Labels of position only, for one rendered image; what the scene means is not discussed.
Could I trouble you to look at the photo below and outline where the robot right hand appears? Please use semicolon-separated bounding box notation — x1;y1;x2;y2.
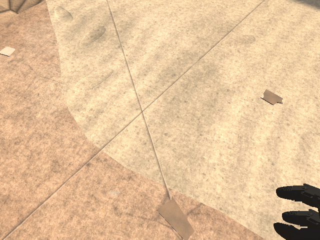
273;183;320;240

